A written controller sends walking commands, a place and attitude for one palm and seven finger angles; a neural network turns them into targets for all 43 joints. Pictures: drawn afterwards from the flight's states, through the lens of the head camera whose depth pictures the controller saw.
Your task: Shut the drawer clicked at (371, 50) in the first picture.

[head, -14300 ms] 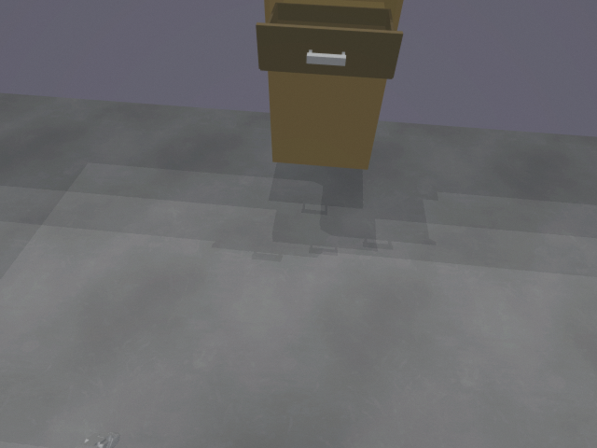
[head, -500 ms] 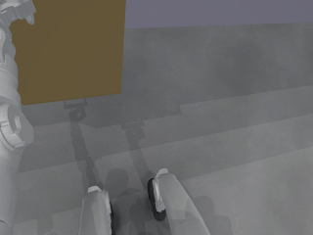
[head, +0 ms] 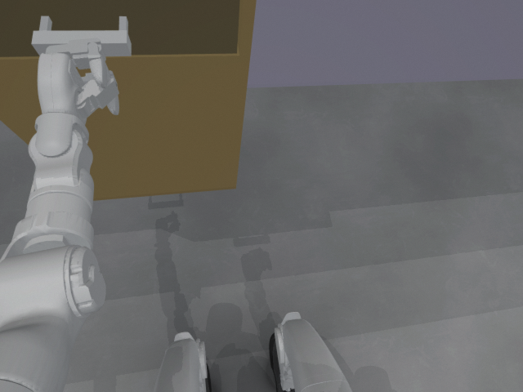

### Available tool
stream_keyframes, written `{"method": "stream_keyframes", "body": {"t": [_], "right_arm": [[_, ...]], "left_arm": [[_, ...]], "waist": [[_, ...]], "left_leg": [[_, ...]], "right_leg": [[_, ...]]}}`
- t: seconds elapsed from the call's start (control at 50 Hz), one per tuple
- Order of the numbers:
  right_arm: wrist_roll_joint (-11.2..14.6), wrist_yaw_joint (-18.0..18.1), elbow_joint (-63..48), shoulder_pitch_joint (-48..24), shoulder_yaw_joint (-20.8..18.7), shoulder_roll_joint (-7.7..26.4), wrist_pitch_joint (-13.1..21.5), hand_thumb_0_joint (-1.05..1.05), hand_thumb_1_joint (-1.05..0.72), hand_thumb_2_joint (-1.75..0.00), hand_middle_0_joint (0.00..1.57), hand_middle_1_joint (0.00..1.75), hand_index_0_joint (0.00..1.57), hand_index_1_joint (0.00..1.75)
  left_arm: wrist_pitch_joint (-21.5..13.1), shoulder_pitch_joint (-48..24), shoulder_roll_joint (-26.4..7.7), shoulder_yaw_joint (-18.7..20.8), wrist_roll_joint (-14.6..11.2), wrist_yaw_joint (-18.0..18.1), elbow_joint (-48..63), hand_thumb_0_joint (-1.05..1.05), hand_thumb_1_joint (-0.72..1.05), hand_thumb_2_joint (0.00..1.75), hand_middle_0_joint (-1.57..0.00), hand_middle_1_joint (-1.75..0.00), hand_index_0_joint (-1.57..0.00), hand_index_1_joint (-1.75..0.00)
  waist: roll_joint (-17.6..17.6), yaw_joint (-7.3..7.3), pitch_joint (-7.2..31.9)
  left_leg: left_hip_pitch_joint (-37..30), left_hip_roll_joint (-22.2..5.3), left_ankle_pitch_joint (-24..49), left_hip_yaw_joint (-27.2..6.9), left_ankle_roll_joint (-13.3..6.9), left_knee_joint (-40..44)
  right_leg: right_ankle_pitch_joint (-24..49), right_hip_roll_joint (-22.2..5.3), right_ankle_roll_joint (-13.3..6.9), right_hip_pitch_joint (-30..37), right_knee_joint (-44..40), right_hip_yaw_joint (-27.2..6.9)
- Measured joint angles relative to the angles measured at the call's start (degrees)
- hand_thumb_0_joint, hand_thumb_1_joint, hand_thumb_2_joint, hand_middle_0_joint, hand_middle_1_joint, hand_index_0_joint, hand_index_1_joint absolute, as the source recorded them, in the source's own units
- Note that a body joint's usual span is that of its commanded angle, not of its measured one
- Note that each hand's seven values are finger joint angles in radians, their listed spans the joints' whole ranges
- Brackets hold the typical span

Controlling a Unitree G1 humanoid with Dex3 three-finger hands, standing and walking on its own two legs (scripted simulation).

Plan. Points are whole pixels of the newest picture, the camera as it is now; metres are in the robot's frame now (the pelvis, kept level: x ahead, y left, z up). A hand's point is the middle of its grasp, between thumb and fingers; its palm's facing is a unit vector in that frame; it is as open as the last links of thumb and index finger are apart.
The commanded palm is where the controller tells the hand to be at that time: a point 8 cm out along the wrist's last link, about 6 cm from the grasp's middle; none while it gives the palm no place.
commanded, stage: draw the hand back to the body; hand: left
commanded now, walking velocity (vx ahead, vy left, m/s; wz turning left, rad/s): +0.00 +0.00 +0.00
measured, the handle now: (84, 33) +0.64 +0.20 +0.05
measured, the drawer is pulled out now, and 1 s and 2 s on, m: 0.00 0.00 0.00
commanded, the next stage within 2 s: step back with the hand held close in 1.28 s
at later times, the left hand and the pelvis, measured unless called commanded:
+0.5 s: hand (27, 183) +0.36 +0.19 +0.15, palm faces +0.08 -0.98 -0.17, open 3.3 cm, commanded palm +0.31 +0.24 +0.17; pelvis +0.02 -0.01 +0.07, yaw +2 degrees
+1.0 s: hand out of the picture +0.22 +0.23 +0.24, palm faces +0.39 -0.85 -0.35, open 3.3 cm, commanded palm +0.16 +0.27 +0.26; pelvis +0.02 -0.01 +0.10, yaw +3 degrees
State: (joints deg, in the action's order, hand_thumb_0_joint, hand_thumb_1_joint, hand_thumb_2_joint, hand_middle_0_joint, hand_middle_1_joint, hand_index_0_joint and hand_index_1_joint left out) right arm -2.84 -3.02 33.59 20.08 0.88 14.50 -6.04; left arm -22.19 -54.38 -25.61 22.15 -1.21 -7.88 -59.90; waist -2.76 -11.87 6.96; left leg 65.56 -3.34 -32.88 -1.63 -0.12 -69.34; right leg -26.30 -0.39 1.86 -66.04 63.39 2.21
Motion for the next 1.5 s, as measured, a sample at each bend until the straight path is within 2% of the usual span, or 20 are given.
{"method": "stream_keyframes", "body": {"t": [0.04,0.1,0.18,0.26,0.32,0.42,0.48,0.54,0.64,0.76,0.92,1.14,1.28,1.42,1.5], "right_arm": [[0.8,-0.2,-1.1,0.1,-0.6,-0.2,-0.6,0.00,-0.91,-0.89,0.20,0.30,0.20,0.30],[2.3,-0.2,-2.4,0.6,-0.9,-0.5,-1.0,0.00,-0.91,-0.89,0.20,0.30,0.20,0.30],[3.6,0.5,-2.9,0.9,-0.3,-1.0,-0.3,0.00,-0.91,-0.89,0.20,0.30,0.20,0.30],[4.1,1.3,-2.5,-0.2,-0.4,-1.0,1.1,0.00,-0.91,-0.89,0.20,0.30,0.20,0.30],[4.6,1.7,-2.3,-1.8,-0.8,-0.5,1.9,0.00,-0.91,-0.89,0.20,0.30,0.20,0.30],[5.3,2.6,-3.0,-4.5,-0.9,0.4,2.8,0.01,-0.91,-0.90,0.20,0.30,0.20,0.30],[5.3,4.1,-3.6,-6.5,-0.9,0.0,2.5,0.01,-0.91,-0.90,0.20,0.30,0.20,0.30],[5.3,5.7,-3.8,-8.2,-0.5,-0.4,2.5,0.01,-0.91,-0.90,0.20,0.30,0.20,0.30],[4.9,7.5,-3.3,-10.1,0.9,-1.2,3.6,0.01,-0.91,-0.90,0.20,0.30,0.20,0.30],[4.1,7.9,-1.9,-11.0,2.2,-1.9,5.9,0.01,-0.91,-0.90,0.20,0.30,0.20,0.30],[2.9,7.4,0.0,-10.2,2.4,-2.6,8.4,0.01,-0.90,-0.90,0.20,0.30,0.20,0.30],[2.5,7.7,2.2,-8.3,0.8,-1.9,11.4,0.01,-0.90,-0.90,0.20,0.30,0.20,0.30],[2.4,8.4,3.1,-8.5,0.2,-1.4,12.9,0.01,-0.90,-0.90,0.20,0.30,0.20,0.30],[2.1,8.6,3.1,-8.8,0.4,-2.0,13.9,0.01,-0.90,-0.90,0.20,0.30,0.20,0.30],[2.0,7.5,1.4,-9.4,0.4,-1.9,11.3,0.01,-0.90,-0.90,0.20,0.30,0.20,0.30]], "left_arm": [[0.6,6.0,1.3,-0.5,-1.5,-0.4,6.7,0.02,0.90,0.90,-1.40,-1.60,-1.40,-1.60],[3.1,15.3,4.1,-2.5,-4.3,-1.1,15.8,0.02,0.91,0.90,-1.39,-1.60,-1.40,-1.60],[5.3,24.7,7.2,-4.8,-7.0,-0.9,22.9,0.02,0.90,0.90,-1.40,-1.60,-1.40,-1.60],[4.8,30.8,8.4,-6.7,-8.4,-0.9,27.4,0.02,0.90,0.90,-1.40,-1.60,-1.40,-1.60],[4.7,34.4,8.8,-8.4,-9.4,-2.3,30.1,0.02,0.90,0.90,-1.40,-1.60,-1.40,-1.60],[7.0,39.9,9.6,-10.1,-11.2,-4.8,34.5,0.02,0.90,0.90,-1.40,-1.60,-1.40,-1.60],[10.7,44.4,9.1,-12.5,-6.7,0.6,40.4,0.02,0.90,0.90,-1.40,-1.60,-1.40,-1.60],[14.5,48.8,9.0,-14.6,-4.0,6.0,46.0,0.02,0.90,0.90,-1.40,-1.60,-1.40,-1.60],[18.4,54.4,9.2,-15.4,-2.4,10.8,53.3,0.02,0.90,0.90,-1.40,-1.60,-1.40,-1.60],[19.9,60.7,9.3,-14.8,-2.1,12.6,61.7,0.02,0.90,0.90,-1.40,-1.60,-1.40,-1.60],[19.7,71.4,8.8,-11.9,-2.0,12.7,73.7,0.02,0.90,0.90,-1.40,-1.60,-1.40,-1.60],[17.6,84.2,6.8,-5.4,-1.9,13.6,86.6,0.02,0.90,0.89,-1.40,-1.60,-1.40,-1.60],[16.9,84.0,8.1,-5.6,-1.3,14.1,86.1,0.02,0.90,0.90,-1.40,-1.60,-1.41,-1.60],[17.0,83.1,8.1,-6.2,-1.2,14.0,85.7,0.02,0.90,0.89,-1.40,-1.60,-1.41,-1.60],[14.4,84.3,7.2,-3.6,-0.9,13.7,86.0,0.02,0.89,0.89,-1.40,-1.60,-1.41,-1.60]], "waist": [[-0.2,0.80,0.0],[-0.4,2.79,-0.1],[-0.1,5.13,0.1],[0.3,6.74,0.4],[0.3,7.74,0.5],[0.1,9.03,0.1],[0.5,9.94,-1.2],[0.5,10.86,-2.5],[0.5,12.52,-4.5],[0.0,14.17,-6.4],[-0.9,14.98,-7.5],[-1.7,16.11,-7.7],[-1.8,16.58,-8.4],[-1.3,16.06,-8.5],[-1.3,13.89,-7.4]], "left_leg": [[-2.7,-0.2,0.3,0.6,0.0,2.1],[-8.5,-0.2,1.5,1.4,-0.1,6.8],[-16.2,0.1,3.4,1.6,0.1,12.9],[-22.1,0.4,4.2,0.9,0.5,16.5],[-25.7,0.6,4.6,0.4,0.6,18.0],[-30.9,1.1,5.5,0.4,0.5,20.2],[-35.5,1.5,6.6,1.1,0.5,23.1],[-40.5,2.0,8.5,1.5,0.3,27.1],[-47.8,2.4,11.4,1.5,0.2,33.3],[-54.7,2.6,14.1,1.2,0.4,39.2],[-59.9,2.4,16.1,1.3,0.6,44.0],[-61.8,1.8,16.3,1.2,0.8,44.8],[-62.0,2.0,16.5,1.0,0.8,44.6],[-62.6,1.8,16.8,1.4,0.9,45.0],[-59.1,1.5,16.6,0.7,0.7,43.6]], "right_leg": [[0.4,0.3,0.0,2.4,-1.9,-0.6],[1.4,0.5,0.0,7.6,-6.1,-1.4],[2.7,0.3,-0.2,15.1,-11.5,-1.4],[3.2,0.0,-0.4,21.4,-14.7,-0.6],[3.4,-0.3,-0.5,25.1,-16.2,-0.1],[3.9,-0.7,-0.4,30.3,-18.0,0.0],[4.6,-1.1,-0.3,34.3,-19.9,-0.6],[5.9,-1.5,-0.3,38.9,-23.1,-0.9],[8.3,-1.9,-0.3,46.0,-28.5,-0.8],[10.6,-1.9,-0.4,53.0,-34.1,-0.3],[12.5,-1.7,-0.5,58.1,-38.6,-0.2],[13.0,-1.1,-0.8,60.2,-40.0,-0.1],[13.2,-1.3,-0.8,60.5,-39.8,0.1],[13.4,-1.1,-0.8,60.7,-39.9,-0.3],[14.3,-0.8,-0.7,58.7,-41.0,0.4]]}}
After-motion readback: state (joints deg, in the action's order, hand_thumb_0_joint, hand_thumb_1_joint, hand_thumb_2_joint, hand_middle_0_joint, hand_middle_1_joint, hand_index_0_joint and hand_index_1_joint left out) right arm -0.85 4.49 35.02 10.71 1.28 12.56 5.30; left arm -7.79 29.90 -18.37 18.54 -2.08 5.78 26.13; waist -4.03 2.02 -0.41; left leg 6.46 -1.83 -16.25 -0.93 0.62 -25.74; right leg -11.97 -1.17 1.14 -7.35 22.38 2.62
